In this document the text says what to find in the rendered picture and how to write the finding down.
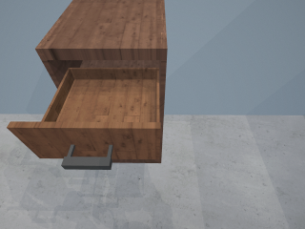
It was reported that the drawer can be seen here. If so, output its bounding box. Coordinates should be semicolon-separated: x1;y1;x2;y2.
7;68;161;159

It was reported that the cabinet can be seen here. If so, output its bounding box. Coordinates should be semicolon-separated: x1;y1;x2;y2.
35;0;168;163

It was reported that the handle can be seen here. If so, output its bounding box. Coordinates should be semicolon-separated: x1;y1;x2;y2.
61;144;113;170

